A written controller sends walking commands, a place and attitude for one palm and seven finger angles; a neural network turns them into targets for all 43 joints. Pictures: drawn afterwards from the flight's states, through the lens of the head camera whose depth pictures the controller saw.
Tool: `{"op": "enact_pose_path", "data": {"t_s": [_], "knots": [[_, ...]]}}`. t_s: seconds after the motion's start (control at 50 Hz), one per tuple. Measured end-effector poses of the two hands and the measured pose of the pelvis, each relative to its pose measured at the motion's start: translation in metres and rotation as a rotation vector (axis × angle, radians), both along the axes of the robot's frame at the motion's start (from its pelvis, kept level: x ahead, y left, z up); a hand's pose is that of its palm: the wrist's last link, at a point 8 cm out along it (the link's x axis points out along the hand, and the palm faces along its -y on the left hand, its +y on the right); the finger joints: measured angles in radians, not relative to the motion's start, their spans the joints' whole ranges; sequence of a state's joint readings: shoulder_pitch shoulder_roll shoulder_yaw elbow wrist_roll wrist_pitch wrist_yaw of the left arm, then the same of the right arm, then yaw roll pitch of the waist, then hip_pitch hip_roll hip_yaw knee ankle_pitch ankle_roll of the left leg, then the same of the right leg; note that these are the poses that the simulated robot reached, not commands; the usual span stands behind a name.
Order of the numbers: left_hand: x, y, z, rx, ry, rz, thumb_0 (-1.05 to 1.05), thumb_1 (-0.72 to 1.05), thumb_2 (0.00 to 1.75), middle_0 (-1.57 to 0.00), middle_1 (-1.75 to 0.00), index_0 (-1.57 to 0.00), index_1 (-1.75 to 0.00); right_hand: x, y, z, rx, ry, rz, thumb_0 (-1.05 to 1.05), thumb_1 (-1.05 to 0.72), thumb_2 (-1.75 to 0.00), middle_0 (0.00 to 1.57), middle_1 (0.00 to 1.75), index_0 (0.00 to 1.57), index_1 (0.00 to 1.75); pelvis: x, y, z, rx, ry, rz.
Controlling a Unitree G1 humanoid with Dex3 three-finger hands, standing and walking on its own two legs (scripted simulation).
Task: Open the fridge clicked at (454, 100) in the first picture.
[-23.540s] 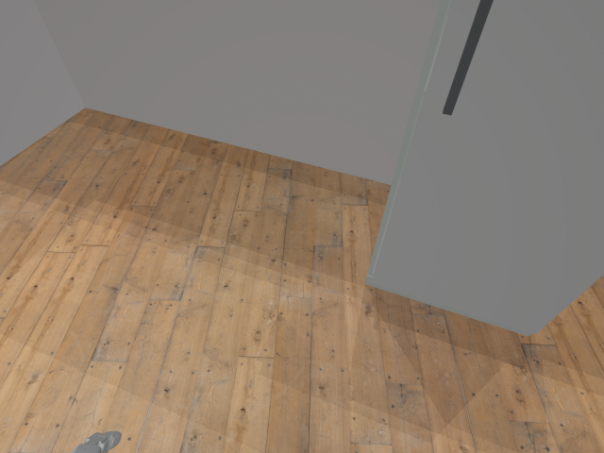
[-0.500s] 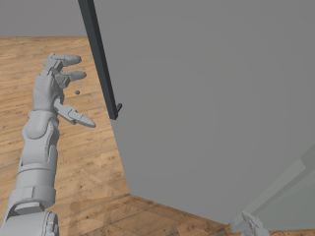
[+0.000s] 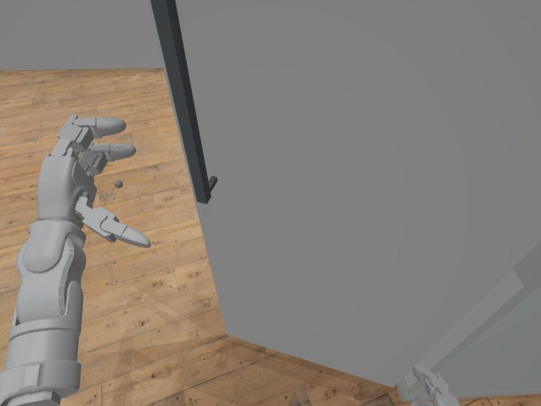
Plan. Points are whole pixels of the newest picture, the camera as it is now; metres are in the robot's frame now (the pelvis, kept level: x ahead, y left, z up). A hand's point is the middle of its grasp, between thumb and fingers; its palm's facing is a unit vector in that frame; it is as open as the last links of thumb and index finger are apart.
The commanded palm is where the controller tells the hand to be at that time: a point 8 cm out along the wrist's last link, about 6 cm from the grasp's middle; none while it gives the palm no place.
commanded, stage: slip the hand off the handle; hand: left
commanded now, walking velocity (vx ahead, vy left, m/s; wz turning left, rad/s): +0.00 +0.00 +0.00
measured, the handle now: (188, 81) +0.44 +0.14 +0.28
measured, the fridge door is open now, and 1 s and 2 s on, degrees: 70 70 70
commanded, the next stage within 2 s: draw the hand back to the body in 0.34 s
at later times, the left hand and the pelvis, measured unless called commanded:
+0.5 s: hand (88, 222) +0.27 +0.23 +0.19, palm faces +0.15 -0.98 -0.14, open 14.7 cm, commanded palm +0.23 +0.27 +0.19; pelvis +0.00 -0.02 +0.00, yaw +2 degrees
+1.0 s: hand (69, 261) +0.23 +0.24 +0.17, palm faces +0.06 -0.99 -0.14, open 14.5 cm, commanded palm +0.19 +0.28 +0.19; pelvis +0.00 -0.01 +0.00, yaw +3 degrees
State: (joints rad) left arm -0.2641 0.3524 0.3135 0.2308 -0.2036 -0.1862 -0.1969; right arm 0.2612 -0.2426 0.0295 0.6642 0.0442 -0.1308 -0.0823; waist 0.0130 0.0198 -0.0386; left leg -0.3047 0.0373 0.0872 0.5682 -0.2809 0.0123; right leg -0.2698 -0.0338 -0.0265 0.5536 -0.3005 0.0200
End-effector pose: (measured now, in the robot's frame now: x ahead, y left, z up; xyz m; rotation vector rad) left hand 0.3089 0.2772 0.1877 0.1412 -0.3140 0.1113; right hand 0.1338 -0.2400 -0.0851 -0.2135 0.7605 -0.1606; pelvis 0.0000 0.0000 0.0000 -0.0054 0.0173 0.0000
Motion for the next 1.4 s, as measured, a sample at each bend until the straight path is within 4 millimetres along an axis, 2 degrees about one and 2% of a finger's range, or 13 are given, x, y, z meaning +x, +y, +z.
{"op": "enact_pose_path", "data": {"t_s": [0.18,0.28,0.4,0.48,0.64,0.78,0.96,0.98,1.06,1.16,1.28,1.4], "knots": [[-0.031,0.005,0.006,0.013,-0.017,0.01,-0.02,-0.55,0.2,-0.26,-1.15,-0.26,-1.15,0.034,0.007,0.015,0.001,-0.114,0.067,0.01,-0.9,-0.9,0.21,0.3,0.2,0.3,-0.003,-0.006,0.0,-0.002,-0.019,0.02],[-0.044,0.004,0.003,0.011,0.0,0.007,-0.02,-0.55,0.2,-0.26,-1.15,-0.26,-1.15,0.046,0.01,0.021,0.007,-0.157,0.093,0.01,-0.9,-0.9,0.21,0.3,0.2,0.3,-0.003,-0.009,0.0,-0.002,-0.027,0.027],[-0.062,0.005,0.004,0.022,-0.004,0.02,-0.02,-0.55,0.2,-0.26,-1.15,-0.26,-1.15,0.05,0.01,0.023,0.014,-0.177,0.111,0.01,-0.9,-0.9,0.21,0.3,0.2,0.3,-0.001,-0.013,0.0,-0.001,-0.033,0.029],[-0.068,0.008,0.004,0.022,-0.003,0.029,-0.02,-0.55,0.2,-0.26,-1.15,-0.26,-1.15,0.049,0.009,0.02,0.009,-0.167,0.119,0.01,-0.9,-0.9,0.21,0.3,0.2,0.3,-0.002,-0.015,0.0,-0.002,-0.037,0.037],[-0.064,0.007,-0.006,-0.033,0.252,-0.113,-0.02,-0.55,0.2,-0.26,-1.15,-0.26,-1.15,0.051,0.007,0.022,0.027,-0.204,0.094,0.02,-0.9,-0.9,0.21,0.3,0.2,0.3,0.002,-0.014,0.003,0.0,-0.057,0.04],[-0.082,0.019,0.005,-0.053,0.203,-0.093,-0.02,-0.55,0.2,-0.26,-1.15,-0.26,-1.15,0.06,0.009,0.035,0.039,-0.276,0.115,0.02,-0.9,-0.9,0.21,0.3,0.2,0.3,0.005,-0.014,0.003,-0.001,-0.066,0.033],[-0.103,0.018,-0.011,-0.049,0.251,-0.083,-0.02,-0.53,0.21,-0.26,-1.14,-0.25,-1.14,0.068,0.018,0.043,0.02,-0.309,0.151,0.02,-0.9,-0.9,0.2,0.3,0.2,0.3,0.002,-0.008,0.002,-0.005,-0.08,0.044],[-0.105,0.017,-0.011,-0.045,0.247,-0.083,-0.02,-0.52,0.22,-0.26,-1.13,-0.25,-1.13,0.069,0.02,0.044,0.019,-0.311,0.155,0.02,-0.9,-0.9,0.2,0.3,0.2,0.3,0.002,-0.008,0.002,-0.006,-0.082,0.045],[-0.113,0.017,-0.001,0.084,0.147,0.135,-0.02,-0.44,0.26,-0.26,-1.09,-0.25,-1.09,0.066,0.027,0.042,0.006,-0.286,0.187,0.02,-0.9,-0.9,0.2,0.3,0.2,0.3,0.001,-0.005,0.004,-0.009,-0.076,0.038],[-0.126,0.018,-0.005,0.115,0.086,0.295,-0.02,-0.3,0.32,-0.25,-1.0,-0.25,-1.0,0.056,0.033,0.03,0.007,-0.19,0.18,0.01,-0.9,-0.9,0.21,0.3,0.2,0.3,0.002,-0.002,0.006,-0.005,-0.07,0.029],[-0.131,0.024,-0.008,0.163,0.1,0.363,-0.01,-0.09,0.42,-0.24,-0.89,-0.24,-0.89,0.045,0.034,0.014,0.007,-0.095,0.154,0.02,-0.9,-0.9,0.21,0.3,0.2,0.3,0.007,0.004,0.007,-0.001,-0.077,0.025],[-0.133,0.025,-0.002,0.207,0.096,0.367,-0.01,0.12,0.52,-0.24,-0.76,-0.24,-0.76,0.045,0.033,0.011,0.013,-0.076,0.128,0.02,-0.9,-0.9,0.21,0.3,0.2,0.3,0.014,0.007,0.008,0.001,-0.081,0.018]]}}
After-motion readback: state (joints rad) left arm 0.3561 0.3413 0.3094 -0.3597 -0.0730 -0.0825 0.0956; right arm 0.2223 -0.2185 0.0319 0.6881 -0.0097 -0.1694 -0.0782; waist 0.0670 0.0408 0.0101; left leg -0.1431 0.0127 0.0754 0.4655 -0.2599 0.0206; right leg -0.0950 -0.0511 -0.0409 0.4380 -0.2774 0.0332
